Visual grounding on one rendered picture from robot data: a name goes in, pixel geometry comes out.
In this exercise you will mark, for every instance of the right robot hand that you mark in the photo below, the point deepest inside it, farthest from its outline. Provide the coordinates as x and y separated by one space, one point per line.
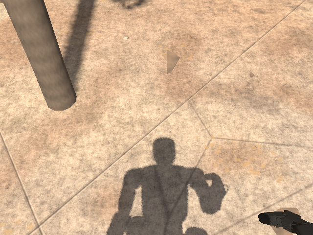
290 221

